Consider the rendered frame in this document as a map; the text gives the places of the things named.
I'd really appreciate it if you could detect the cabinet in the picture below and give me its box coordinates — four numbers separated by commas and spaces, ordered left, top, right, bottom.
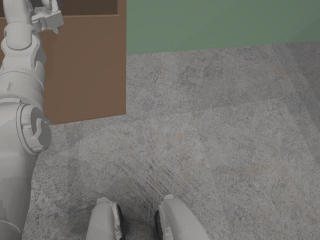
0, 0, 127, 125

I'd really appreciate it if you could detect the drawer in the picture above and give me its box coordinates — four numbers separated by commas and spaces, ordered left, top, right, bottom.
0, 0, 118, 17

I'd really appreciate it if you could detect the robot left forearm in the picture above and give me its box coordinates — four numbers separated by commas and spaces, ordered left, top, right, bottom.
0, 22, 47, 113

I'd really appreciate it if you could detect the left robot foot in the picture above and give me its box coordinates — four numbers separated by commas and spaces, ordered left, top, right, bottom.
116, 204, 126, 240

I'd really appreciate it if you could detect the right robot shin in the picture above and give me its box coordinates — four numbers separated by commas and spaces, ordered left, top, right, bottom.
160, 194, 174, 240

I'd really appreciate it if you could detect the left robot upper arm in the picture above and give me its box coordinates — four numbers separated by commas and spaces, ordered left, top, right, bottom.
0, 103, 52, 240

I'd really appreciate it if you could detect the robot left hand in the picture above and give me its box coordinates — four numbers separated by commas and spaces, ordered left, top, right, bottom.
3, 0, 64, 35

